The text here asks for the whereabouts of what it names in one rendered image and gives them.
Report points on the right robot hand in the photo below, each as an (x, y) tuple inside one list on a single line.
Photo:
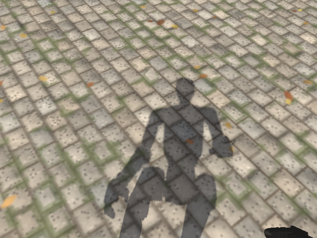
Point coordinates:
[(285, 232)]

